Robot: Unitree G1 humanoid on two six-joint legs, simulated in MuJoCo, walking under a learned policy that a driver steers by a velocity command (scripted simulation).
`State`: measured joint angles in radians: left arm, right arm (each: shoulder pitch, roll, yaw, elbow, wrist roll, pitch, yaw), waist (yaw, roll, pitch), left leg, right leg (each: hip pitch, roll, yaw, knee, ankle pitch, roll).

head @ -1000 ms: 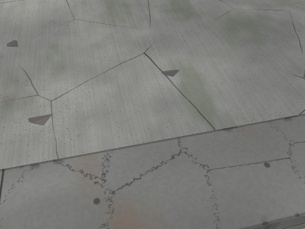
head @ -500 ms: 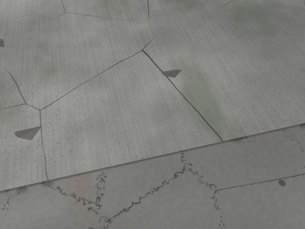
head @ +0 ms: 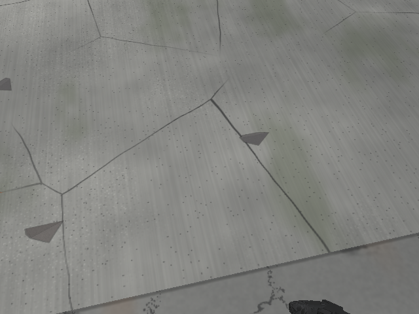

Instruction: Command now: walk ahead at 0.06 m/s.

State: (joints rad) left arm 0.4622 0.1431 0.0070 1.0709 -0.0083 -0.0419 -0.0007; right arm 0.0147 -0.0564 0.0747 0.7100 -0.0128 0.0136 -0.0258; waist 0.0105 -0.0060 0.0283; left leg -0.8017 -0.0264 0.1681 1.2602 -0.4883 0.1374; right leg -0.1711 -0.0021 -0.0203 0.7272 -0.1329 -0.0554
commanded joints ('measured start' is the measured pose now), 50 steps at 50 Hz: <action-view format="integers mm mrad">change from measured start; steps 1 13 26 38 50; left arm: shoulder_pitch -15 -215 -398 -204 -150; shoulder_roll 31 66 51 88 96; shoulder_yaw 32 24 43 32 18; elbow -157 -326 -333 -270 -186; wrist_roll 49 55 34 22 23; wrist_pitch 33 33 6 -38 -28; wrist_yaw -25 4 -28 21 29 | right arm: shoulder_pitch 108 340 534 432 331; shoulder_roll -258 -194 -195 -178 -143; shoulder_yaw -110 -133 -146 -132 -113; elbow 39 264 232 200 234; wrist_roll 7 3 -18 0 -3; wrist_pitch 5 -107 -119 -61 9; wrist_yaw -18 -7 0 9 -16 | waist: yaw -25 26 -86 -27 -34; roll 75 75 92 -44 -102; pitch -153 -41 38 -82 -10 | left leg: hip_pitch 328 492 811 333 601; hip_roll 363 172 246 68 53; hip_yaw -953 -339 -277 -213 -147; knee -858 -1011 -1114 -161 -738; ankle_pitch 227 119 405 21 212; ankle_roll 287 50 87 -124 -143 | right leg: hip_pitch -357 -667 -548 54 -111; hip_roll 76 -19 -36 -290 -166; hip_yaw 179 65 -52 250 129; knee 977 550 -19 -456 -495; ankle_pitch -175 57 2 488 7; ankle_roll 26 23 30 -188 -108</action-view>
